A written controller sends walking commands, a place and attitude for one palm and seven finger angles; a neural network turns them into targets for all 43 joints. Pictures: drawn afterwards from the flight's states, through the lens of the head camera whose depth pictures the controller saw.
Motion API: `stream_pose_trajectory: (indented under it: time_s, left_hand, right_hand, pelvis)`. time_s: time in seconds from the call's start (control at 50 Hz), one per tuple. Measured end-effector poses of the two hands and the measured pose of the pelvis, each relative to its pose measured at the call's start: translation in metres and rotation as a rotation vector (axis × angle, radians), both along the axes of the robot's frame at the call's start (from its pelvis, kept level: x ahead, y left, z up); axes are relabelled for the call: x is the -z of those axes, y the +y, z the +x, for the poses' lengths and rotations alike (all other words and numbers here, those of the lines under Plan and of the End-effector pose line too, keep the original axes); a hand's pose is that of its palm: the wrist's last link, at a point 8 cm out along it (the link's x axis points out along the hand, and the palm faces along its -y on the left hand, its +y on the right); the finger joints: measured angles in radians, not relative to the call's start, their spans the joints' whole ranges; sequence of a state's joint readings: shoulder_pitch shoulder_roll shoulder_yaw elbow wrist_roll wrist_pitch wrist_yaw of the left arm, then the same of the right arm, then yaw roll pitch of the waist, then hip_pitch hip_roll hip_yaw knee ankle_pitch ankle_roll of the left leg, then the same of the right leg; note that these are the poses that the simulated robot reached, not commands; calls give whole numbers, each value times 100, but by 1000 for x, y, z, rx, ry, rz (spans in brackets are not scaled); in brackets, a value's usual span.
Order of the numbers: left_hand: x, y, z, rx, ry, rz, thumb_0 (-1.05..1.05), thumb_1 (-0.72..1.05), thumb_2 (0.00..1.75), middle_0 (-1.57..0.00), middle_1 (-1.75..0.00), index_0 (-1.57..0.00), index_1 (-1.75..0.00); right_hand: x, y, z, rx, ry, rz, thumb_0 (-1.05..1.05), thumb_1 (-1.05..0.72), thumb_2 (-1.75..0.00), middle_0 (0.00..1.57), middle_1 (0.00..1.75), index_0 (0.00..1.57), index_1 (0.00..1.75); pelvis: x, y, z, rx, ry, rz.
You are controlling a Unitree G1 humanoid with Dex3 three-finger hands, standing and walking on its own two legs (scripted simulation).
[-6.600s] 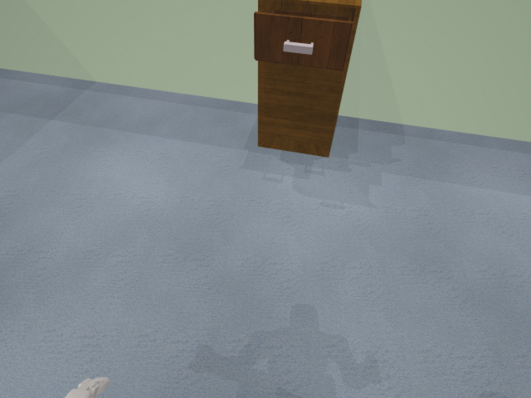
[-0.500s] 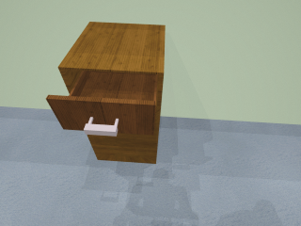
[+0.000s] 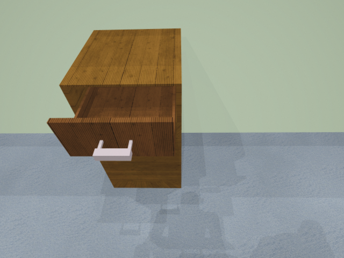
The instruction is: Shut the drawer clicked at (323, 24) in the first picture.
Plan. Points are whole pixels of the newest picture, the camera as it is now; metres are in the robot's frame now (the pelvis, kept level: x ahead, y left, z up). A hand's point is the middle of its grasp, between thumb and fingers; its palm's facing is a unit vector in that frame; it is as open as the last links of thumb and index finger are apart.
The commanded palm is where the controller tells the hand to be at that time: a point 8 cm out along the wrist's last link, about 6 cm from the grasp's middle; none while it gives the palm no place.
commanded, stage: look again from close up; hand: left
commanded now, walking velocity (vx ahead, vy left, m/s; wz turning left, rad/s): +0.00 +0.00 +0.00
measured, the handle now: (114, 148) +0.44 +0.22 -0.06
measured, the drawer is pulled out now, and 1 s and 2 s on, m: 0.17 0.17 0.17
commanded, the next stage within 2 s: raise the hand and make a fist in 0.24 s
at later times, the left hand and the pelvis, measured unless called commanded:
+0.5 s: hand (106, 246) +0.16 +0.17 -0.05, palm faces +0.25 -0.95 -0.19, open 7.1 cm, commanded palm +0.10 +0.21 -0.06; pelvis +0.00 -0.03 +0.00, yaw +2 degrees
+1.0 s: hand (111, 242) +0.16 +0.14 -0.01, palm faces -0.07 -0.99 -0.09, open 4.7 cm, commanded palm +0.15 +0.21 -0.02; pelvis -0.07 -0.05 -0.09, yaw +3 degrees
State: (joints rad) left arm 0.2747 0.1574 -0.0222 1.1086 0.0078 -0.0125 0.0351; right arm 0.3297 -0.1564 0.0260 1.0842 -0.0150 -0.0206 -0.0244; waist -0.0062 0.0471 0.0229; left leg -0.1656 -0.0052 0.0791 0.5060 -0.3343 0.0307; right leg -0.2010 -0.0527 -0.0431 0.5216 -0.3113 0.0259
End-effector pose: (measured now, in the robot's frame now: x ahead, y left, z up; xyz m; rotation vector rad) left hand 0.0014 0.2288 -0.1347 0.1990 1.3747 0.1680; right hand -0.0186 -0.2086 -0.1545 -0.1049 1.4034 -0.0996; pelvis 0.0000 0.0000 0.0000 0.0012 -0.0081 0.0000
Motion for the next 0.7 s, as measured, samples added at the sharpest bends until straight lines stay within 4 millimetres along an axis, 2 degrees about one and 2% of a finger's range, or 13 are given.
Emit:
stream_pose_trajectory:
  time_s: [0.16, 0.36, 0.38, 0.4, 0.46, 0.52, 0.56, 0.58, 0.62, 0.66, 0.7]
  left_hand:
    - [-3, -8, 10, -2, -9, 0, 0, 91, 90, -20, -30, -20, -30]
    - [0, -25, 7, -22, 13, -10, 1, 92, 90, -20, -30, -20, -30]
    - [-4, -23, 14, -70, -34, -8, 1, 93, 90, -20, -30, -21, -30]
    - [-15, -19, 31, -95, -149, 5, 2, 94, 90, -21, -30, -21, -30]
    - [-65, -13, 91, -99, -542, 61, 3, 95, 90, -22, -32, -23, -32]
    - [-119, -18, 148, -45, -892, 50, 3, 94, 90, -25, -35, -25, -35]
    - [-145, -24, 174, 12, -1099, 14, 2, 94, 90, -27, -38, -28, -38]
    - [-153, -29, 181, 39, -1186, -18, 2, 93, 90, -29, -40, -29, -40]
    - [-156, -39, 182, 95, -1315, -97, 1, 93, 90, -32, -43, -32, -43]
    - [-145, -47, 170, 152, -1372, -167, 1, 92, 90, -35, -47, -36, -47]
    - [-125, -50, 148, 178, -1346, -203, 0, 92, 90, -39, -51, -40, -51]
  right_hand:
    - [2, 0, 4, -5, 12, 17, 1, -91, -90, 20, 30, 20, 30]
    - [-3, -22, 18, -12, 18, -14, 1, -91, -90, 20, 30, 20, 30]
    - [-5, -27, 23, -7, -12, -27, 1, -91, -90, 20, 30, 20, 30]
    - [-9, -34, 30, -12, -70, -55, 2, -92, -90, 20, 30, 20, 30]
    - [-21, -55, 63, -19, -279, -115, 2, -92, -90, 20, 30, 20, 30]
    - [-33, -74, 106, -37, -489, -153, 2, -92, -90, 20, 30, 20, 30]
    - [-46, -83, 134, -47, -625, -170, 2, -92, -90, 20, 30, 20, 30]
    - [-53, -87, 147, -53, -687, -176, 2, -92, -90, 20, 30, 20, 30]
    - [-66, -92, 171, -74, -794, -182, 2, -91, -90, 20, 30, 20, 30]
    - [-76, -95, 190, -113, -878, -184, 2, -91, -90, 20, 30, 20, 30]
    - [-83, -95, 204, -155, -938, -187, 2, -91, -90, 20, 30, 20, 30]
  pelvis:
    - [-1, -6, 5, 5, 2, 10]
    - [-3, -19, 10, -3, 14, 9]
    - [-2, -20, 10, -3, 20, 6]
    - [-1, -22, 10, -1, 23, 8]
    - [0, -25, 8, -17, 33, 10]
    - [5, -27, 1, -39, 57, 8]
    - [10, -30, -5, -34, 91, 12]
    - [14, -32, -9, -28, 110, 16]
    - [23, -38, -16, -16, 143, 23]
    - [33, -42, -23, -12, 166, 27]
    - [44, -46, -29, -14, 186, 29]
